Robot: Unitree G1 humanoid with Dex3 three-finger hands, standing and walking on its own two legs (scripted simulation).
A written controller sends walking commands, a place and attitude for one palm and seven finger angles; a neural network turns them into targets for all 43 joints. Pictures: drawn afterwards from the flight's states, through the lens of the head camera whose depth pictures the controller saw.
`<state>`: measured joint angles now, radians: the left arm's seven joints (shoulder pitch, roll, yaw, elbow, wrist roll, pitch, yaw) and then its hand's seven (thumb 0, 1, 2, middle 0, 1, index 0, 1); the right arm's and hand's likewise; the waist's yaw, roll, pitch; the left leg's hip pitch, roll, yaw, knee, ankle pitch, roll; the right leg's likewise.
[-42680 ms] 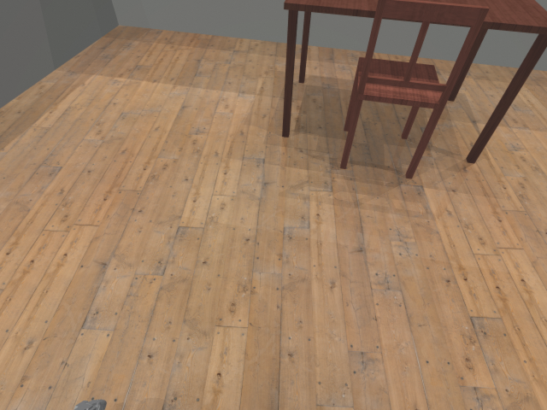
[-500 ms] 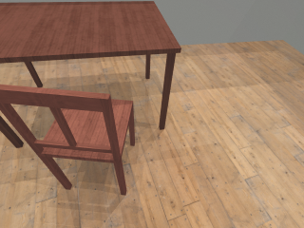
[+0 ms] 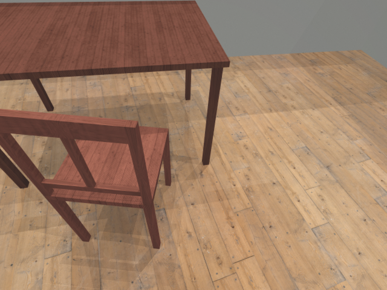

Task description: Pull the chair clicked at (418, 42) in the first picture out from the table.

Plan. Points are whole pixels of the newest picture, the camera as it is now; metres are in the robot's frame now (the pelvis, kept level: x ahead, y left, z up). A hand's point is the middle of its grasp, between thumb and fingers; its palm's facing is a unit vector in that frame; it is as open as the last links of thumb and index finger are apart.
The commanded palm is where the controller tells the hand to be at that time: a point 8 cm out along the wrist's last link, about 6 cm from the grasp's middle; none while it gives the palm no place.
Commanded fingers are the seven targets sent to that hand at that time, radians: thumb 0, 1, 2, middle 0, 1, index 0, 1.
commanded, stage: look again from close up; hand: left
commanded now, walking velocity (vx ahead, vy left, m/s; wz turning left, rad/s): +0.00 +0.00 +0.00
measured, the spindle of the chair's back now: (80, 163) +0.47 +0.37 -0.10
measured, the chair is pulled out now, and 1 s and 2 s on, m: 0.22 0.22 0.22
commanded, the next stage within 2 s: raise the hand toward the chair's back in 0.32 s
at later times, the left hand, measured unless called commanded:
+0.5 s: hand out of the picture +0.03 +0.18 -0.15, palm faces +0.11 -0.97 -0.22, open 7.3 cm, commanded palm +0.10 +0.21 -0.07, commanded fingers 0.00 0.78 0.85 -0.19 -0.28 -0.19 -0.28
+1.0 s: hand (118, 288) +0.14 +0.16 -0.07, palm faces +0.07 -0.99 -0.08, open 10.6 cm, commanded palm +0.14 +0.21 -0.06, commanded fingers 0.00 0.20 0.60 -0.13 -0.19 -0.13 -0.19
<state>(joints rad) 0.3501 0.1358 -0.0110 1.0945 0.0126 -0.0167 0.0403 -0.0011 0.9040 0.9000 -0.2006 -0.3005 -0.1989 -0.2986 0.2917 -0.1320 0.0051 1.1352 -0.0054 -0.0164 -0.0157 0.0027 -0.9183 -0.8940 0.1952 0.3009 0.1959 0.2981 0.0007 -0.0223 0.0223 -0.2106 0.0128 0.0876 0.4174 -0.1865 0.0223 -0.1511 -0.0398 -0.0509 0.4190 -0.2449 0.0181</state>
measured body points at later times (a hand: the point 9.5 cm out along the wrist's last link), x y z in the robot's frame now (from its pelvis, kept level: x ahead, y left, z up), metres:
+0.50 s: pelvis +0.00 -0.01 +0.00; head +0.01 +0.00 +0.45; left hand +0.03 +0.23 -0.13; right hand +0.02 -0.24 -0.15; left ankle +0.03 +0.10 -0.74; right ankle -0.01 -0.13 -0.74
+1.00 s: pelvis -0.03 -0.04 -0.13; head +0.03 -0.03 +0.32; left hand +0.13 +0.22 -0.07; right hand +0.22 -0.25 -0.18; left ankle +0.03 +0.10 -0.74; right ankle -0.01 -0.13 -0.74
